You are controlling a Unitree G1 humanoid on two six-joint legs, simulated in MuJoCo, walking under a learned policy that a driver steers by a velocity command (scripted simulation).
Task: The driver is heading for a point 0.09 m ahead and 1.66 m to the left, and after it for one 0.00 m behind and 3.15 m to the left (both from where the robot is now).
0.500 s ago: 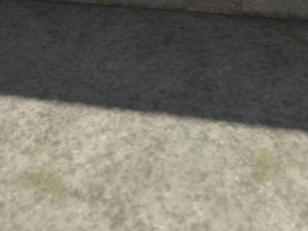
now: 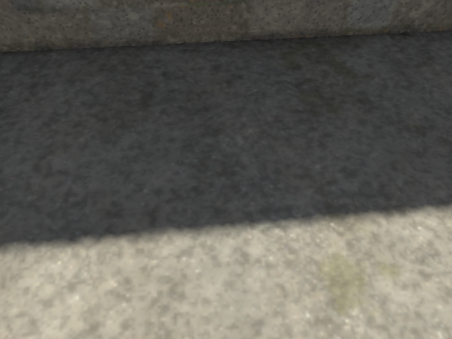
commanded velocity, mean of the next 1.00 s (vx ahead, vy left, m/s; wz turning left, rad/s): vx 0.05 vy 0.00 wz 0.47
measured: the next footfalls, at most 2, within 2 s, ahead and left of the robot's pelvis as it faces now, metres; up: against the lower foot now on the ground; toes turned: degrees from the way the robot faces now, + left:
right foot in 0.14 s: +0.18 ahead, -0.13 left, +0.00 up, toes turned +6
left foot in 0.52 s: +0.10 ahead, +0.13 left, +0.00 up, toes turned +19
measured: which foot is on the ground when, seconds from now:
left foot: down 0.00-0.14, up 0.16-0.50, down 0.52-1.00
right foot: up 0.00-0.12, down 0.14-0.52, up 0.54-1.00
